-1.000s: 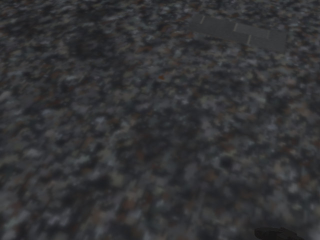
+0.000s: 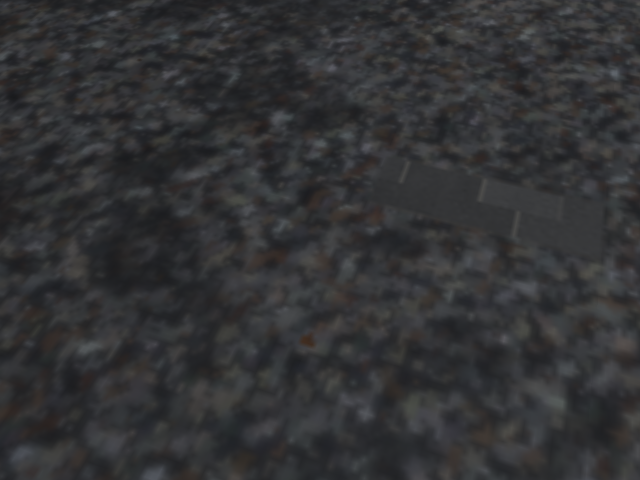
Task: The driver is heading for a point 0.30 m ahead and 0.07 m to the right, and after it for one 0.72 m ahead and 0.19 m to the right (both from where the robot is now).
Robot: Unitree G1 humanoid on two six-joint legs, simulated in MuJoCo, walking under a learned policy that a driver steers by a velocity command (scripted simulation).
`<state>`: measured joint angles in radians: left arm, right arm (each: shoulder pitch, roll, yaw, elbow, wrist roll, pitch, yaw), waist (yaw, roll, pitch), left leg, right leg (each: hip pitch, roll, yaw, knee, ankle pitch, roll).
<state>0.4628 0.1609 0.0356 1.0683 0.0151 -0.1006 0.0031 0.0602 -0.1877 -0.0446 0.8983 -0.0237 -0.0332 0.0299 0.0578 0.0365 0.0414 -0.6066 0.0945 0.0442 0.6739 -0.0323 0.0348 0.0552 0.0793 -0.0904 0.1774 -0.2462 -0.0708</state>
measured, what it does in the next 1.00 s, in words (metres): walks ahead, turning right: left foot, then right foot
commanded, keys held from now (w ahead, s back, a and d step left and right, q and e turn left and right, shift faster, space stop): w+e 0.12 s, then e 0.82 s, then no key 0.06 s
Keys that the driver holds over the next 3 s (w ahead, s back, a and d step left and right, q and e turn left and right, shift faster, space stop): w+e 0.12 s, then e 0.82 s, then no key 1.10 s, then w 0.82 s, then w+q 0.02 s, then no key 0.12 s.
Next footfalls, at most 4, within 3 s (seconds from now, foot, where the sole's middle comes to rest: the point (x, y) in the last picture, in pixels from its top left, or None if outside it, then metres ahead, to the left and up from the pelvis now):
0.12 left None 0.24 0.12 -0.78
0.62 right None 0.29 -0.08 -0.78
1.12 left None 0.32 0.11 -0.78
1.44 right None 0.17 -0.04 -0.78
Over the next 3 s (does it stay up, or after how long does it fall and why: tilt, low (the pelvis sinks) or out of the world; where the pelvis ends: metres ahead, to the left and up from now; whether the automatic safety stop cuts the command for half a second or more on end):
stays up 0.53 -0.15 0.00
